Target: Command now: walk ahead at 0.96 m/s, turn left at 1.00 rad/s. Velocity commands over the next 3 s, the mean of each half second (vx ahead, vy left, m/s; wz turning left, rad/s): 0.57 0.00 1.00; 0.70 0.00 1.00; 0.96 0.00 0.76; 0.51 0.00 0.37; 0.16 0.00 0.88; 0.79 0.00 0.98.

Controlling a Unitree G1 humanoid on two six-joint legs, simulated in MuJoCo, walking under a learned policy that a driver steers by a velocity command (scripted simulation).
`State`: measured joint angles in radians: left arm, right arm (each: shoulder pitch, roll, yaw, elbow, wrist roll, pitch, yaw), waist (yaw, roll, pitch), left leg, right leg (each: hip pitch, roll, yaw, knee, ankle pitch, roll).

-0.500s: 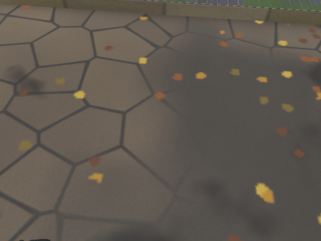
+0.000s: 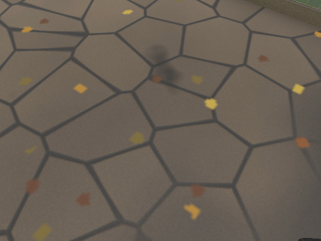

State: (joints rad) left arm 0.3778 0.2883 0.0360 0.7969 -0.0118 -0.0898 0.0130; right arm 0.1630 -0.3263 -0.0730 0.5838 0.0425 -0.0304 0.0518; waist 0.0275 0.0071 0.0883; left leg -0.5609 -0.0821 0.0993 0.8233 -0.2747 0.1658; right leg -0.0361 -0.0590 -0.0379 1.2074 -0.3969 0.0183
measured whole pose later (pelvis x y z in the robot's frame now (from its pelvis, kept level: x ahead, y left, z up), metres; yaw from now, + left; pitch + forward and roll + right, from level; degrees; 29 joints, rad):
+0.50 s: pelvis +0.36 -0.02 +0.02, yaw +30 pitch +0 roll -3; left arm 0.04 0.25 0.03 0.59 0.03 -0.04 0.02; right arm 0.23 -0.35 -0.08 0.64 0.04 0.06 -0.03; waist -0.05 0.01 0.16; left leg -0.48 -0.02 -0.09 1.39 -0.50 -0.08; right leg -0.46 0.01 -0.06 0.52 -0.07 -0.01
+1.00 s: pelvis +0.48 +0.14 +0.04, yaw +58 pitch +1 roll -3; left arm 0.03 0.30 0.05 0.64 -0.01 -0.11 -0.05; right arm 0.46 -0.26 -0.04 0.73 0.03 -0.05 0.02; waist -0.08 -0.05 0.03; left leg -0.19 -0.02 -0.03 0.58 -0.42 0.10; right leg -0.57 -0.02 0.02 1.09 -0.35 0.02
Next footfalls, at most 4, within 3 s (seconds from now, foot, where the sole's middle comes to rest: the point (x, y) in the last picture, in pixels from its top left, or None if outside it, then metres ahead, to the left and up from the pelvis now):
0.34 right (184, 201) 0.58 -0.05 -0.73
0.86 left None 0.40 0.16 -0.73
1.24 right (82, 151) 0.81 0.42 -0.73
1.68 left None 0.57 0.90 -0.73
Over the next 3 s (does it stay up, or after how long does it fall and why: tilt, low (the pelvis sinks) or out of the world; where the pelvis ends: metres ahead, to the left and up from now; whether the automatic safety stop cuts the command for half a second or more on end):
stays up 0.41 1.12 0.02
